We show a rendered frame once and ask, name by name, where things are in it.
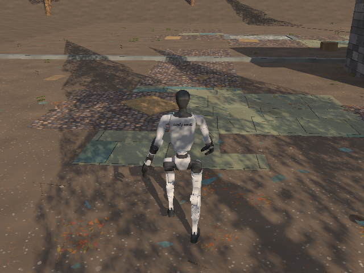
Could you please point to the left robot upper arm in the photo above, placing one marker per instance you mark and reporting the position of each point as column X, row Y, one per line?
column 165, row 119

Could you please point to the left robot forearm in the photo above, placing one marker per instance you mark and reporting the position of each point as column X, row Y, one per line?
column 151, row 153

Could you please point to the right robot forearm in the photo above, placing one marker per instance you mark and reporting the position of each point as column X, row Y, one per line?
column 210, row 145

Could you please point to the robot right hand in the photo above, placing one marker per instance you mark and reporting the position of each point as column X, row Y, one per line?
column 209, row 152

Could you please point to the left robot foot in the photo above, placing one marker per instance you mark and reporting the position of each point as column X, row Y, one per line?
column 171, row 213

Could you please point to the robot left hand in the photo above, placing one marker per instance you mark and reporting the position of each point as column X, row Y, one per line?
column 145, row 171

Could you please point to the left robot shin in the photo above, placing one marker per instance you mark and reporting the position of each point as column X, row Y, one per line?
column 170, row 192

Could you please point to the right robot upper arm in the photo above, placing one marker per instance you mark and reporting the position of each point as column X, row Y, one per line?
column 203, row 128

